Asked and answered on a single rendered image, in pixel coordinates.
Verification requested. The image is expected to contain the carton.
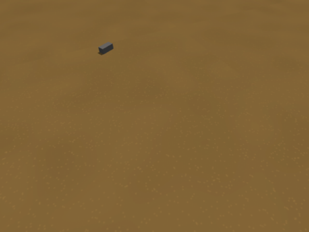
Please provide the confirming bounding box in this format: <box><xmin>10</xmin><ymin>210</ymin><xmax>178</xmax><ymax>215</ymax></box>
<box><xmin>98</xmin><ymin>42</ymin><xmax>113</xmax><ymax>54</ymax></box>

